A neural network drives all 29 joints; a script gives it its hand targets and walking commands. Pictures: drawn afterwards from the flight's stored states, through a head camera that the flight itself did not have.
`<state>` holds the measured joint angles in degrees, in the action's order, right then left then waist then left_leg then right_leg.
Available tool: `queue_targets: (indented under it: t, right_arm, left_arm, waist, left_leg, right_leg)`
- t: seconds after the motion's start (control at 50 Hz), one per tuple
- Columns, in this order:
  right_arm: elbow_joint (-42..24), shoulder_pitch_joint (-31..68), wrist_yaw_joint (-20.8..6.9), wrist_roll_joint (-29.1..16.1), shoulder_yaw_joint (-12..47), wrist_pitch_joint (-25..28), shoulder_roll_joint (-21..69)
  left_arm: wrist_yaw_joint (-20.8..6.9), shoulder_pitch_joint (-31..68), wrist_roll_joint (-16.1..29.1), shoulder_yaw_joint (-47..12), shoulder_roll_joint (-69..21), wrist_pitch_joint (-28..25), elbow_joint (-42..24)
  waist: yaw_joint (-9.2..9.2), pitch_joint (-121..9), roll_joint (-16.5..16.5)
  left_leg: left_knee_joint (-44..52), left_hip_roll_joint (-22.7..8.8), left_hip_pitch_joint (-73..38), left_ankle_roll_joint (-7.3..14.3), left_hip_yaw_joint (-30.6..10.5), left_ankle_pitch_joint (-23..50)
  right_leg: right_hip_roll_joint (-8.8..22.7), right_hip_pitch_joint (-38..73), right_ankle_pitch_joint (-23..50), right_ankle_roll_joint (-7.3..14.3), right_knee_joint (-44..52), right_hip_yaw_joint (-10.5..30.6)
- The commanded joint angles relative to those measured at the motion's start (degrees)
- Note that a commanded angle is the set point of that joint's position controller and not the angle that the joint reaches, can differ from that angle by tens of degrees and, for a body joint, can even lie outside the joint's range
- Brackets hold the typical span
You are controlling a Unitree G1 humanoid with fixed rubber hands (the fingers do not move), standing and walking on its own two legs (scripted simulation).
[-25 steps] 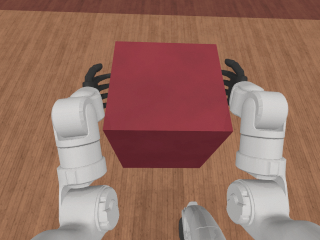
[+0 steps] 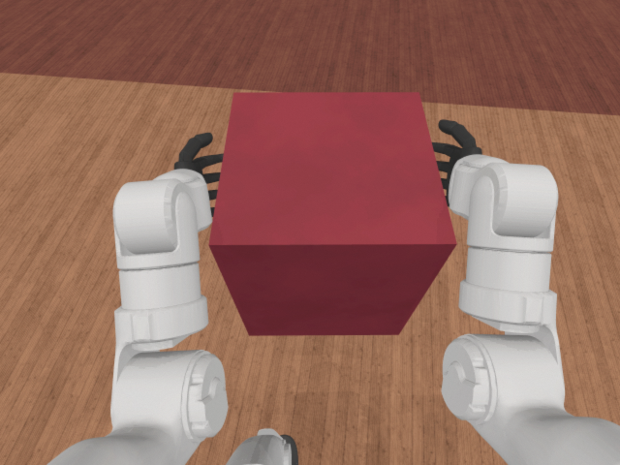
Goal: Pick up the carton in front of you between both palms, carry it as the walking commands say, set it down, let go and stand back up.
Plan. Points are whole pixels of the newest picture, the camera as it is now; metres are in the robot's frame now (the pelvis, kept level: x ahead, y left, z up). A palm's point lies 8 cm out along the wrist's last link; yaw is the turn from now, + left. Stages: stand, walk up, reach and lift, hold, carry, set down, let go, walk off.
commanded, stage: carry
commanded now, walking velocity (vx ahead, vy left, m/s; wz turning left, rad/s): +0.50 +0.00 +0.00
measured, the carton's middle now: (325, 226) +0.38 +0.01 +0.10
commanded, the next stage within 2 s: none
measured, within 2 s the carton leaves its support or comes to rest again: neither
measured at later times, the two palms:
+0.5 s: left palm (245, 47) +0.67 +0.14 +0.18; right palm (437, 45) +0.67 -0.16 +0.18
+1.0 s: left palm out of the picture +0.96 +0.17 +0.19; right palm out of the picture +0.95 -0.13 +0.20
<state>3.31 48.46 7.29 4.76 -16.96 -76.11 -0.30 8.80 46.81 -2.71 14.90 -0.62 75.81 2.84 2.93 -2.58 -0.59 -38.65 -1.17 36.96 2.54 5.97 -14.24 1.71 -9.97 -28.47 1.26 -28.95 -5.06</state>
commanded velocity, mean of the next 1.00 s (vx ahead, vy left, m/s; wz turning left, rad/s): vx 0.50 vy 0.00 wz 0.00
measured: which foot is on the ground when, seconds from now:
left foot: up 0.00-0.00, down 0.02-0.48, up 0.50-0.86, down 0.88-1.00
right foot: down 0.00-0.02, up 0.04-0.44, down 0.46-0.90, up 0.92-1.00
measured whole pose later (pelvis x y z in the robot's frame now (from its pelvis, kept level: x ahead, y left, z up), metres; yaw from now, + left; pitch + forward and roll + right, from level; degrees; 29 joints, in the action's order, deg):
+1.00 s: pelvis +0.58 +0.03 +0.04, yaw +0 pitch +4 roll +0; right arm 10.5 46.6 7.3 4.6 -13.8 -74.1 0.0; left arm 7.9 45.7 -3.0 15.1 1.3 76.5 8.1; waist -2.8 -2.5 -0.9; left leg -37.1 0.4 29.0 3.9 7.8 -17.2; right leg 0.3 -26.5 -26.8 2.2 -72.4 -0.2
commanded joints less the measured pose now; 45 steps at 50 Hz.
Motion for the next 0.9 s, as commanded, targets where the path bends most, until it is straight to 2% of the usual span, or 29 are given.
queue_targets:
  t: [0.0,0.02,0.04,0.06,0.08,0.1,0.12,0.16,0.26,0.3,0.36,0.38,0.4,0.42,0.44,0.46,0.48,0.5,0.52,0.54,0.58,0.62,0.68,0.72,0.8,0.82,0.84,0.86,0.88]
  right_arm:
    - [5.97,33.56,-12.33,-21.91,34.94,0.75,58.19]
    - [6.88,33.31,-12.72,-22.50,34.36,1.15,58.21]
    - [6.87,35.14,-12.99,-22.91,34.59,1.86,58.93]
    - [4.18,37.50,-13.28,-24.18,35.06,2.05,60.95]
    - [1.06,40.34,-13.52,-26.02,36.17,2.29,62.64]
    - [-2.42,43.67,-13.69,-28.09,37.43,2.53,63.99]
    - [-5.45,46.19,-13.73,-29.84,38.63,2.70,65.04]
    - [-9.21,47.26,-13.58,-31.54,39.35,2.74,65.20]
    - [-11.11,43.32,-13.29,-30.82,39.39,1.57,61.19]
    - [-8.99,41.19,-13.46,-29.76,39.52,1.07,59.91]
    - [-4.22,38.86,-13.96,-28.22,39.10,0.73,59.01]
    - [-2.46,38.41,-14.12,-27.69,38.72,0.74,59.00]
    - [-0.61,37.86,-14.26,-27.21,38.20,0.78,59.15]
    - [1.14,37.17,-14.42,-26.93,37.87,0.87,59.68]
    - [2.43,37.53,-14.63,-26.55,37.67,1.09,59.82]
    - [3.28,38.26,-14.82,-26.45,37.37,1.14,61.40]
    - [2.61,39.89,-14.92,-26.17,36.73,1.32,61.58]
    - [2.33,41.74,-14.59,-26.19,36.68,1.71,63.24]
    - [1.05,41.91,-14.07,-25.78,36.15,1.97,62.88]
    - [0.09,41.89,-13.41,-25.57,36.08,2.10,63.00]
    - [-1.95,40.71,-11.98,-24.53,35.26,2.17,62.66]
    - [-3.74,38.95,-10.83,-23.68,35.40,2.13,61.35]
    - [-5.71,38.19,-9.78,-22.58,35.97,1.73,58.80]
    - [-4.86,36.84,-9.63,-22.01,36.27,1.07,57.17]
    - [0.06,35.12,-10.69,-21.79,36.21,0.03,56.09]
    - [1.63,35.22,-11.16,-22.01,35.98,-0.04,56.39]
    - [3.42,34.93,-11.65,-22.30,35.58,0.02,57.09]
    - [5.57,33.83,-12.09,-22.61,34.86,0.25,57.34]
    - [6.95,33.00,-12.54,-23.12,34.13,0.56,57.87]
  left_arm:
    - [-15.72,42.39,24.80,-35.36,-58.51,-0.59,-0.67]
    - [-15.75,42.01,24.16,-34.88,-58.75,-0.77,0.56]
    - [-15.66,43.40,23.97,-34.64,-59.75,-0.92,0.43]
    - [-15.25,45.68,23.81,-34.79,-60.56,-1.34,-0.75]
    - [-14.77,46.54,23.70,-34.52,-60.71,-1.56,-2.05]
    - [-14.16,46.47,23.39,-34.31,-60.70,-1.73,-3.25]
    - [-13.49,45.70,23.02,-33.83,-60.50,-1.79,-4.36]
    - [-12.19,44.12,21.97,-33.32,-59.54,-1.76,-6.47]
    - [-10.59,41.09,19.38,-34.10,-55.67,-1.29,-8.39]
    - [-10.72,39.65,18.75,-34.72,-54.62,-0.82,-6.98]
    - [-11.64,38.19,18.69,-34.89,-54.29,-0.32,-3.23]
    - [-12.05,37.93,18.90,-34.74,-54.54,-0.22,-1.75]
    - [-12.46,37.71,19.08,-34.46,-54.96,-0.22,-0.18]
    - [-12.88,37.28,19.13,-34.07,-55.61,-0.35,1.60]
    - [-13.34,36.13,19.49,-33.57,-56.04,-0.61,3.33]
    - [-13.71,36.65,19.62,-33.17,-55.55,-1.08,3.81]
    - [-14.03,37.22,20.60,-33.00,-57.07,-1.72,3.98]
    - [-14.34,40.41,22.09,-33.63,-58.56,-1.94,0.98]
    - [-14.61,43.45,24.32,-35.06,-60.92,-2.22,-1.84]
    - [-14.79,46.77,26.31,-36.44,-62.38,-2.55,-5.18]
    - [-14.79,50.29,28.97,-37.54,-63.68,-2.72,-9.69]
    - [-14.78,49.70,29.67,-37.65,-63.23,-2.47,-12.11]
    - [-14.76,48.15,29.43,-37.67,-60.73,-1.65,-13.19]
    - [-14.80,45.92,28.55,-37.50,-58.99,-0.88,-11.61]
    - [-15.14,42.65,26.23,-36.40,-57.00,-0.06,-5.48]
    - [-15.18,42.17,25.71,-35.93,-56.87,-0.06,-3.84]
    - [-15.20,42.03,25.31,-35.44,-56.98,-0.06,-2.32]
    - [-15.25,41.72,24.83,-34.93,-57.30,-0.09,-0.86]
    - [-15.34,41.53,23.99,-34.50,-57.29,-0.25,0.40]
  waist:
    - [-5.87,-28.60,-3.98]
    - [-6.82,-33.31,5.50]
    - [-8.01,-32.76,19.16]
    - [-7.22,-30.81,15.21]
    - [-7.72,-28.76,9.76]
    - [-7.36,-27.78,3.90]
    - [-6.39,-27.44,3.26]
    - [-5.60,-28.55,5.12]
    - [-6.82,-27.51,6.50]
    - [-7.04,-26.02,7.56]
    - [-6.97,-23.40,8.95]
    - [-6.49,-22.82,9.66]
    - [-5.08,-23.39,9.90]
    - [-2.46,-26.46,8.78]
    - [0.77,-31.06,6.40]
    - [1.24,-37.05,-8.05]
    - [2.89,-33.71,-17.13]
    - [1.60,-30.45,-12.46]
    - [2.17,-29.12,-5.56]
    - [1.35,-27.51,-2.03]
    - [-0.02,-27.65,-3.51]
    - [-0.10,-27.87,-5.13]
    - [0.77,-26.28,-5.32]
    - [1.21,-25.04,-6.19]
    - [0.97,-22.20,-8.14]
    - [0.07,-22.21,-8.74]
    - [-2.53,-23.84,-8.11]
    - [-5.53,-28.01,-5.12]
    - [-7.59,-32.52,1.61]
  left_leg:
    - [8.19,3.84,-33.36,2.11,4.78,3.43]
    - [11.56,-10.51,-46.19,5.93,-18.75,-7.33]
    - [17.71,-19.96,-55.49,13.30,-43.05,1.32]
    - [15.88,-19.57,-54.97,14.31,-41.63,5.91]
    - [13.45,-17.59,-51.83,13.72,-35.65,12.60]
    - [12.67,-16.46,-48.56,12.15,-30.40,16.00]
    - [13.39,-15.53,-45.97,10.79,-26.96,15.44]
    - [14.72,-14.51,-44.61,9.74,-23.28,13.19]
    - [16.38,-13.76,-46.50,11.43,-16.95,15.70]
    - [16.37,-12.51,-44.87,10.27,-13.34,19.97]
    - [14.67,-10.71,-42.85,7.83,-8.24,28.25]
    - [12.87,-10.13,-41.63,6.70,-6.48,32.36]
    - [8.50,-9.57,-40.05,5.34,-4.44,39.86]
    - [0.71,-8.42,-36.24,3.09,-1.06,43.50]
    - [-8.34,-7.24,-27.07,0.73,0.08,33.40]
    - [-24.47,-1.54,-8.88,-2.22,-0.83,10.44]
    - [-35.51,6.08,5.72,-2.33,-4.16,-15.88]
    - [-42.82,2.37,11.31,-0.57,-8.01,-15.80]
    - [-44.24,0.87,12.36,0.02,-8.49,-14.21]
    - [-41.51,-0.74,11.92,0.24,-8.70,-11.82]
    - [-37.11,-1.82,9.48,0.13,-8.02,-9.11]
    - [-34.44,-1.93,9.81,-0.40,-6.34,-8.24]
    - [-25.29,-3.01,11.55,-1.62,-4.70,-6.10]
    - [-16.83,-2.96,8.85,-1.78,-3.46,-2.53]
    - [-1.39,1.39,-1.20,-0.45,2.88,0.95]
    - [1.84,3.24,-5.86,0.19,4.74,0.69]
    - [6.86,5.66,-14.80,0.90,7.39,2.50]
    - [8.54,5.14,-29.07,1.76,6.85,3.79]
    - [10.18,-6.61,-42.57,3.78,-10.93,-6.33]
  right_leg:
    - [6.62,0.80,46.24,3.07,-16.45,-1.02]
    - [3.43,-12.25,26.23,0.17,-29.48,-0.39]
    - [-6.26,-30.27,-0.93,-0.95,-42.31,2.31]
    - [-3.32,-36.10,-1.19,1.05,-50.56,6.78]
    - [-2.04,-37.94,0.18,1.81,-53.36,6.84]
    - [-0.21,-37.86,3.06,1.94,-51.72,7.30]
    - [0.96,-36.88,5.02,1.95,-49.08,7.51]
    - [1.25,-35.24,5.85,1.78,-45.55,6.46]
    - [1.95,-38.71,7.79,0.45,-32.12,3.32]
    - [1.41,-35.42,11.52,0.34,-23.95,1.68]
    - [-1.68,-28.50,14.03,1.08,-12.85,-3.04]
    - [-3.28,-24.61,13.54,1.76,-9.37,-5.01]
    - [-5.56,-18.32,14.05,2.71,-5.68,-7.18]
    - [-6.67,-6.04,17.75,3.87,-1.27,-8.30]
    - [-2.19,9.56,16.06,5.18,-1.12,-2.64]
    - [15.32,25.52,12.29,12.10,0.73,26.49]
    - [18.22,28.62,21.05,17.52,7.44,42.69]
    - [18.34,27.80,25.49,17.64,4.46,37.89]
    - [17.05,24.64,29.80,16.58,2.59,32.87]
    - [15.61,20.60,29.91,14.15,2.95,28.03]
    - [13.71,16.50,24.55,11.59,4.80,22.75]
    - [13.09,16.11,24.65,12.04,5.61,20.10]
    - [12.92,16.44,26.50,13.27,6.77,16.43]
    - [11.83,15.37,29.27,12.47,6.75,13.14]
    - [9.85,12.98,40.02,9.08,3.91,6.65]
    - [9.60,11.74,45.19,7.96,1.33,5.10]
    - [8.46,9.20,51.28,6.05,-5.42,1.71]
    - [6.78,3.71,50.11,3.52,-14.67,-1.01]
    - [5.52,-7.61,30.88,0.92,-26.94,-0.33]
